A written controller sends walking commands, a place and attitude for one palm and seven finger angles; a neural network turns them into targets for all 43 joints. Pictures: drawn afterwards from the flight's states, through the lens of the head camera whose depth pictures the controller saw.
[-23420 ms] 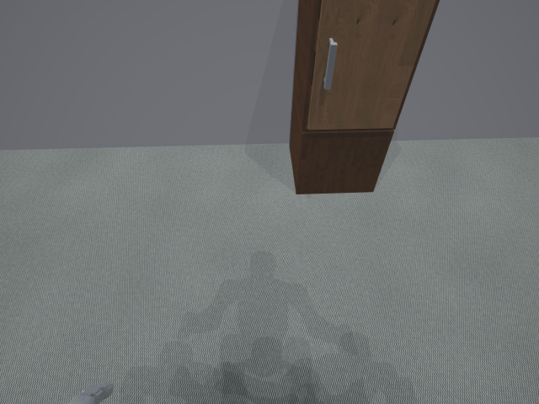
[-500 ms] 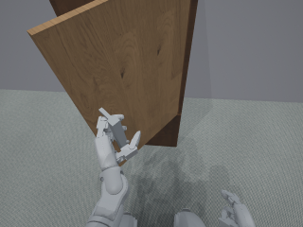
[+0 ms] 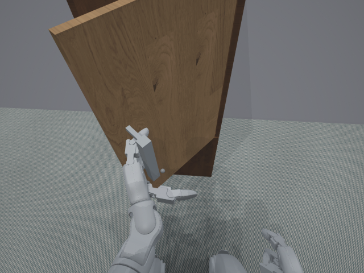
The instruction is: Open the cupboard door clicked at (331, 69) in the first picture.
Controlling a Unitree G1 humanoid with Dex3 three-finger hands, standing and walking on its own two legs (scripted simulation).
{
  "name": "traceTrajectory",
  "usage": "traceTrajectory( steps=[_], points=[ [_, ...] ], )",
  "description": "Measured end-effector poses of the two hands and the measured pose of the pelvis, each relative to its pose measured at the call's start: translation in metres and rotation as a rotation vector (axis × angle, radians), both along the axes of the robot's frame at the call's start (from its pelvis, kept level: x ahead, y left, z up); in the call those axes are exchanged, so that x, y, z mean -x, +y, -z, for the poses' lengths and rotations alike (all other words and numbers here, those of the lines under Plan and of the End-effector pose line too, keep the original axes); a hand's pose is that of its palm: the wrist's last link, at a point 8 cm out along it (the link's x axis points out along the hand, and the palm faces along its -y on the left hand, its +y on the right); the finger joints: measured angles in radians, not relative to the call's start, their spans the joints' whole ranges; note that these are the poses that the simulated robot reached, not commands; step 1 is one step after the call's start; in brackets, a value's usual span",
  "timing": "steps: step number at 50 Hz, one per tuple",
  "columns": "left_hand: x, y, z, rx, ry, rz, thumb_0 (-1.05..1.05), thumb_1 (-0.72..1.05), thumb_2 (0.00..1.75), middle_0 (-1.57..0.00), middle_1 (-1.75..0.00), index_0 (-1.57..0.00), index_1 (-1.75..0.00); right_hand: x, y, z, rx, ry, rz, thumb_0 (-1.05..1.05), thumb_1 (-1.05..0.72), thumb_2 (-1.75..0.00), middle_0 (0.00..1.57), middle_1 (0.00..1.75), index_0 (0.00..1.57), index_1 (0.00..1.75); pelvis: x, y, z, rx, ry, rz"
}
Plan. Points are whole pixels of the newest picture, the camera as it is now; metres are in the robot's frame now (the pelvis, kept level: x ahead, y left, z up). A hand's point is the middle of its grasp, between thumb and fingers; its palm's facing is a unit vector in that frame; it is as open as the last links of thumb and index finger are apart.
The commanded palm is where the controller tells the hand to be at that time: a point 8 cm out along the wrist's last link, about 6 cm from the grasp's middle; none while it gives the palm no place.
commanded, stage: slide the hand sideways off the handle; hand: left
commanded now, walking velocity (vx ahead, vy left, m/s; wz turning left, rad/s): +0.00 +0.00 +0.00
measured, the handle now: (143, 154) +0.37 +0.11 +0.03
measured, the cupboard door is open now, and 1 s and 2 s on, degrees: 49 52 52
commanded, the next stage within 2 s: draw the hand back to the body in 1.30 s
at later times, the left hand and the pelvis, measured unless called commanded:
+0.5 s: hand (153, 189) +0.28 +0.07 +0.04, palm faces -0.13 -0.99 +0.04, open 16.2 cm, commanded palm +0.26 +0.13 +0.03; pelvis +0.00 +0.03 +0.00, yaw -1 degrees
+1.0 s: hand (128, 213) +0.24 +0.12 +0.03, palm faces -0.09 -1.00 -0.02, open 16.2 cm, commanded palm +0.21 +0.18 +0.03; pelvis +0.01 +0.02 -0.02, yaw +0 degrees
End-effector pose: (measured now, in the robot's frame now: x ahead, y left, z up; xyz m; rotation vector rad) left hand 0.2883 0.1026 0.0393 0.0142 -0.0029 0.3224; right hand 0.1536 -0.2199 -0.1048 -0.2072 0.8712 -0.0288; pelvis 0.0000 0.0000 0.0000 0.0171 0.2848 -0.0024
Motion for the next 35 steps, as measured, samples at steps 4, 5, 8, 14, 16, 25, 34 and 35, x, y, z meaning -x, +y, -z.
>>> traceTrajectory(
  steps=[4,5,8,14,16,25,34,35],
  points=[
    [-0.001,0.002,0.000,-0.004,-0.001,0.011,-0.01,-0.49,0.30,-0.29,-0.57,-0.27,-0.59,-0.003,0.009,-0.001,-0.003,-0.007,-0.011,0.01,-0.91,-0.90,0.20,0.30,0.20,0.30,0.000,0.006,0.000,0.006,0.000,0.000],
    [-0.001,0.003,0.000,-0.004,0.000,0.013,-0.01,-0.49,0.30,-0.30,-0.55,-0.28,-0.58,-0.003,0.012,-0.001,-0.004,-0.007,-0.014,0.01,-0.91,-0.90,0.20,0.30,0.20,0.30,0.001,0.007,0.000,0.007,0.000,0.001],
    [0.001,0.007,0.001,-0.028,-0.007,0.085,-0.01,-0.49,0.30,-0.31,-0.50,-0.26,-0.53,-0.003,0.017,-0.001,-0.005,-0.009,-0.023,0.01,-0.91,-0.90,0.20,0.30,0.20,0.30,0.001,0.010,0.001,0.008,0.000,-0.001],
    [0.006,0.023,0.000,-0.134,-0.015,0.497,-0.01,-0.50,0.30,-0.23,-0.39,-0.17,-0.41,0.002,0.017,-0.002,0.002,-0.026,-0.001,0.01,-0.91,-0.90,0.20,0.30,0.20,0.30,0.005,0.019,0.005,0.020,-0.018,-0.009],
    [0.008,0.024,0.000,-0.066,0.009,0.546,-0.01,-0.50,0.30,-0.21,-0.36,-0.16,-0.38,0.004,0.018,-0.004,-0.001,-0.037,0.020,0.01,-0.91,-0.90,0.20,0.30,0.20,0.30,0.006,0.024,0.003,0.025,-0.029,-0.006],
    [0.021,0.026,0.000,0.054,-0.012,0.449,-0.01,-0.50,0.30,-0.16,-0.31,-0.16,-0.32,0.001,0.025,-0.016,0.007,-0.077,0.008,0.01,-0.91,-0.90,0.20,0.30,0.20,0.30,0.004,0.033,0.005,0.016,-0.011,0.010],
    [0.044,0.044,0.006,-0.003,0.022,0.443,-0.01,-0.50,0.30,-0.16,-0.31,-0.16,-0.31,-0.014,0.035,-0.012,-0.017,-0.097,-0.010,0.01,-0.91,-0.90,0.20,0.30,0.20,0.30,0.002,0.035,0.013,0.024,-0.010,0.009],
    [0.047,0.047,0.006,0.000,0.030,0.435,-0.01,-0.50,0.30,-0.16,-0.30,-0.16,-0.31,-0.016,0.036,-0.012,-0.020,-0.101,-0.010,0.01,-0.91,-0.90,0.20,0.30,0.20,0.30,0.002,0.035,0.012,0.025,-0.011,0.008]
  ],
)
